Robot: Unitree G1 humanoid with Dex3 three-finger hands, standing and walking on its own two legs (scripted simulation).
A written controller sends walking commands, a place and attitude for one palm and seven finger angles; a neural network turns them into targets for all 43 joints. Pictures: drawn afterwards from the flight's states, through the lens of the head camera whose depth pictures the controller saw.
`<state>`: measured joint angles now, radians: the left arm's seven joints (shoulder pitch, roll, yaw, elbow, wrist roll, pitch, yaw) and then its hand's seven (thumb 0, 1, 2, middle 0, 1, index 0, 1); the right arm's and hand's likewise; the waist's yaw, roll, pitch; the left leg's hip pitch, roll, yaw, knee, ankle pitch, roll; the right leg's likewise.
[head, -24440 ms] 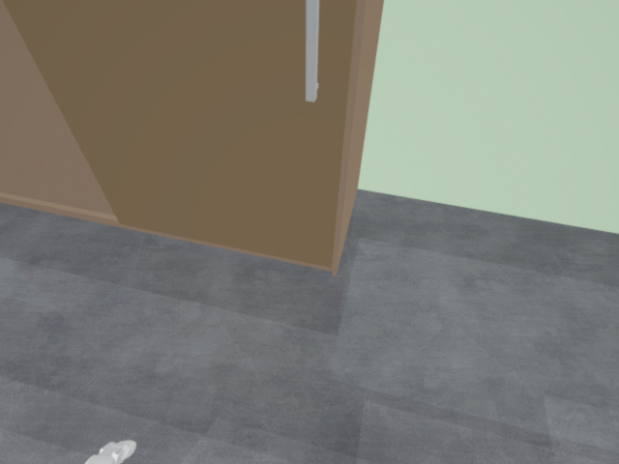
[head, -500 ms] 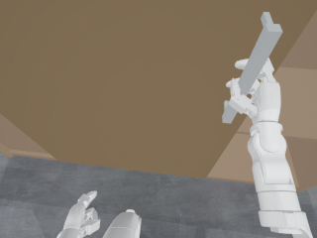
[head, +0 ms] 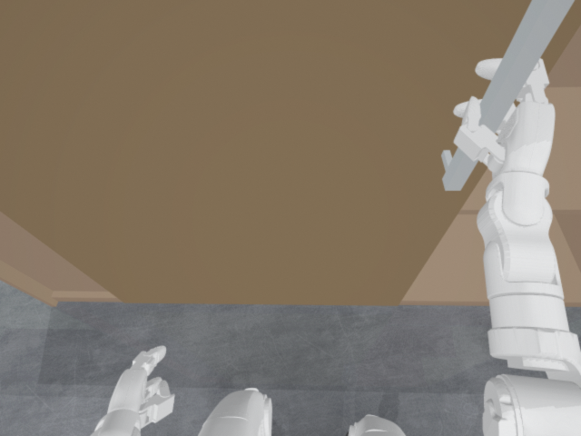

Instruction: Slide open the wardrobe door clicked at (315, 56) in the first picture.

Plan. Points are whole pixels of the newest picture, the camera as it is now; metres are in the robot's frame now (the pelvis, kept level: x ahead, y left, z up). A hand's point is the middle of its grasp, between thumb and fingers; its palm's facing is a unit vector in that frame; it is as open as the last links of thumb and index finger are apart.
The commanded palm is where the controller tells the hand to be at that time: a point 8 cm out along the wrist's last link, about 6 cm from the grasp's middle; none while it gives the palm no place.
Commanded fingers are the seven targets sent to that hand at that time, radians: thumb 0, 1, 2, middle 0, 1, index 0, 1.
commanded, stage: step sideways, sliding the door along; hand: right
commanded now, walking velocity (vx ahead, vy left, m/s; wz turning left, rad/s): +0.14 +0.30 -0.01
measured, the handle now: (484, 102) +0.48 -0.23 +0.16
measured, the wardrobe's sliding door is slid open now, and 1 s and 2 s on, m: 0.64 0.64 0.64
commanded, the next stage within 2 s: stop walking and hold the door there in 0.02 s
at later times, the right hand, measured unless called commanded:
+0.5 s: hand (468, 126) +0.44 -0.20 +0.16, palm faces +0.55 +0.80 -0.25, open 6.3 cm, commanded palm +0.39 -0.25 +0.14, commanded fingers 0.00 -0.90 -0.90 0.45 1.40 0.45 1.40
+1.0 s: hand (471, 129) +0.43 -0.20 +0.16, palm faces +0.42 +0.89 -0.21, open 6.2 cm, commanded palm +0.39 -0.26 +0.14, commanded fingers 0.00 -0.90 -0.90 0.45 1.40 0.45 1.40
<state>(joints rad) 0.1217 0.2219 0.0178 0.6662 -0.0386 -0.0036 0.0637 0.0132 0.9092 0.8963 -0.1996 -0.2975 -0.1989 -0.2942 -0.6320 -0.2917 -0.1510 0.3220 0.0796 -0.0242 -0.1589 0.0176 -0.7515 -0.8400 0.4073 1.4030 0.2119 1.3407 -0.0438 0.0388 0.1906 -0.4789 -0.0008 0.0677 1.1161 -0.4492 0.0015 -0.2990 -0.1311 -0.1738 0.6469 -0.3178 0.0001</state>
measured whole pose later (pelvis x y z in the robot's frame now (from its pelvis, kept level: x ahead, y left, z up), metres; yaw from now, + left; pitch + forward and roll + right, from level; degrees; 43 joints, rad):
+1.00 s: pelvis -0.03 +0.07 +0.00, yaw +3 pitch +0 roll +2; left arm 0.30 0.26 -0.04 0.73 -0.04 -0.03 0.10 0.01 0.90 0.90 -0.21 -0.30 -0.21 -0.30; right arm -0.74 -0.58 -0.41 1.00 0.00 -0.17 -0.08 -0.07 -0.67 -0.76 0.37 1.34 0.30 1.36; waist 0.09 -0.04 0.07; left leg -0.28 0.03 0.08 0.52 -0.25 -0.02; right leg -0.36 -0.07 -0.12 0.60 -0.24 -0.02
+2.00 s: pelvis -0.03 +0.00 +0.01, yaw +2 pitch +1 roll +1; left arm 0.21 0.20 -0.04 0.68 -0.02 -0.05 0.08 0.01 0.91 0.90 -0.20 -0.30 -0.20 -0.29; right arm -0.75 -0.41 -0.21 0.79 0.03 -0.17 -0.04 -0.16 -0.69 -0.79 0.44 1.39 0.36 1.40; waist 0.01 0.03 0.10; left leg -0.42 0.03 0.05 0.86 -0.46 -0.04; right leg -0.33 -0.06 -0.07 0.55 -0.24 0.00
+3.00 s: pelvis -0.05 -0.03 +0.01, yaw +3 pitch +2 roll +1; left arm 0.32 0.26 -0.05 0.74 -0.03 -0.01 0.11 0.01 0.90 0.90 -0.21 -0.30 -0.21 -0.30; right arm -0.82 -0.42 -0.23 1.02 0.05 -0.17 -0.05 -0.10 -0.72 -0.75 0.39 1.34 0.36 1.40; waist 0.07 -0.01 0.02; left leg -0.29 -0.01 0.07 0.48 -0.23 0.01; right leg -0.31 -0.04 -0.10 0.55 -0.28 -0.03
